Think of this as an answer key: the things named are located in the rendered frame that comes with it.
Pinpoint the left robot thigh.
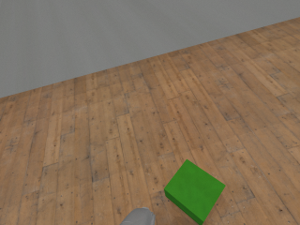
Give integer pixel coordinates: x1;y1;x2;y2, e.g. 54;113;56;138
119;208;156;225

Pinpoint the carton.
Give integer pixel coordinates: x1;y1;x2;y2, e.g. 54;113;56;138
164;159;226;225

